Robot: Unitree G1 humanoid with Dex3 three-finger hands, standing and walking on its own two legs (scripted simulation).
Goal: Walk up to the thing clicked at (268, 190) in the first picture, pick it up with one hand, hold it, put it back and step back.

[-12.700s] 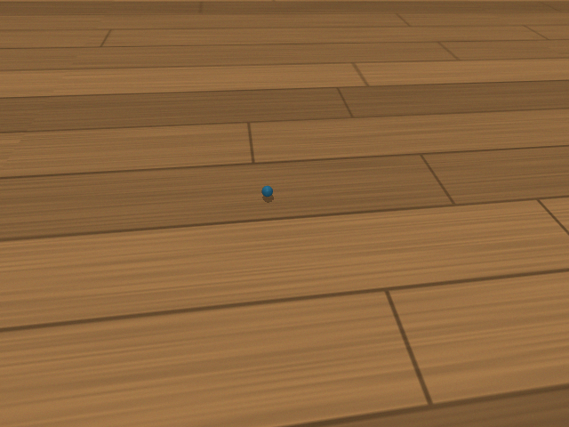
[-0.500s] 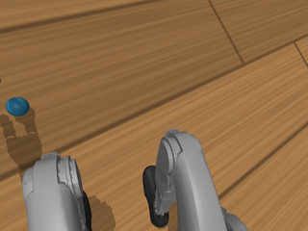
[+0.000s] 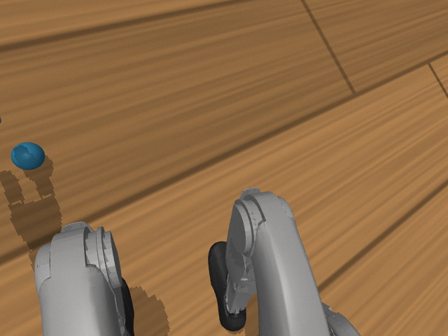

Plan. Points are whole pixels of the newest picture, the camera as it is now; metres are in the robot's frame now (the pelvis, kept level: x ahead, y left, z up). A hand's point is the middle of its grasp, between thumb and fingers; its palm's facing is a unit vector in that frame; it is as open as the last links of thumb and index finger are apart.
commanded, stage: rise first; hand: left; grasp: from above
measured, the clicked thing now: (28, 156) +0.48 +0.29 -0.29
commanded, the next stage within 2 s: approach in 0.04 s
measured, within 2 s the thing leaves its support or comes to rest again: neither
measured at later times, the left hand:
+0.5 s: hand (20, 137) +0.48 +0.27 -0.18, palm faces -0.43 -0.06 -0.90, open 13.8 cm
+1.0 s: hand out of the picture +0.45 +0.32 -0.20, palm faces -0.51 -0.09 -0.86, open 14.1 cm
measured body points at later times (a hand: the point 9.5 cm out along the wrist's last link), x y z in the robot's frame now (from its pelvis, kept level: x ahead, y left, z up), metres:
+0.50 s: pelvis +0.00 +0.00 +0.00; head +0.25 +0.08 +0.37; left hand +0.50 +0.27 -0.12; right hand +0.05 -0.28 -0.09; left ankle +0.07 +0.12 -0.28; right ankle +0.11 -0.13 -0.28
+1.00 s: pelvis +0.00 +0.00 -0.01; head +0.26 +0.08 +0.35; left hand +0.48 +0.32 -0.15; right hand +0.04 -0.28 -0.10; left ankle +0.07 +0.12 -0.28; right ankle +0.11 -0.13 -0.28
